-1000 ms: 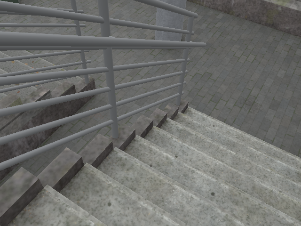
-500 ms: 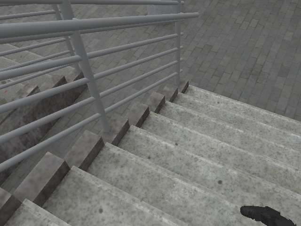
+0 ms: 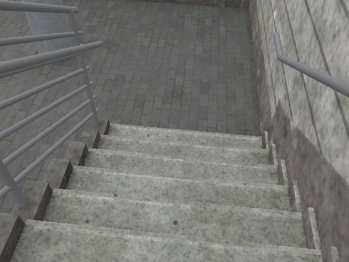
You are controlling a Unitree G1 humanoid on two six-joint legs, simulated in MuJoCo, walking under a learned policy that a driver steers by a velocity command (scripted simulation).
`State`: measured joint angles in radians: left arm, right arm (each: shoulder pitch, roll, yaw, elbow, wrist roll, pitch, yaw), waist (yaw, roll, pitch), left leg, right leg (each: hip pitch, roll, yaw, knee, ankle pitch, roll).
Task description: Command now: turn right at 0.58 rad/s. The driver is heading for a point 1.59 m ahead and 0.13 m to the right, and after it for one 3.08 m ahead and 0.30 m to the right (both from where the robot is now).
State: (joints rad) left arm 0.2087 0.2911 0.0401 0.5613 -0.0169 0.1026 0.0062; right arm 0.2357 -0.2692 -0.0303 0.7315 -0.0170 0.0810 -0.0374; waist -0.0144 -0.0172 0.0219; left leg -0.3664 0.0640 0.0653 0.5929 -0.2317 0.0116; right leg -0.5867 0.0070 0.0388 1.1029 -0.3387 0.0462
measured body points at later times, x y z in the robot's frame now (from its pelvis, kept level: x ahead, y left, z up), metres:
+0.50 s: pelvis +0.00 -0.03 +0.00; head +0.01 -0.09 +0.44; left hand +0.21 +0.18 -0.08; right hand +0.11 -0.30 -0.12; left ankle +0.08 +0.13 -0.60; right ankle +0.00 -0.11 -0.73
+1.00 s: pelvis +0.04 +0.02 +0.02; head +0.05 +0.02 +0.47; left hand +0.20 +0.23 -0.12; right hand +0.05 -0.22 -0.11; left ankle +0.04 +0.12 -0.73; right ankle +0.00 -0.11 -0.73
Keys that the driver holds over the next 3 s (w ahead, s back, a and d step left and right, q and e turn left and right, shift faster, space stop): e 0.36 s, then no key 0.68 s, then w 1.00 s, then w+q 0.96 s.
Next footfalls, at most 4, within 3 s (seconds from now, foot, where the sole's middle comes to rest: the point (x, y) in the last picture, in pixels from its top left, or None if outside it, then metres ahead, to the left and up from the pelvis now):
0.10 right None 0.04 -0.11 -0.76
0.68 left None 0.08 0.10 -0.76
1.48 right None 0.14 -0.19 -0.76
1.80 left None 0.35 -0.09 -0.93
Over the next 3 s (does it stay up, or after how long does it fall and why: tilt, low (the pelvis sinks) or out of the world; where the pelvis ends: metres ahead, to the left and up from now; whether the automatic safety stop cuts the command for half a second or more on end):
stays up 0.90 -0.23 -0.50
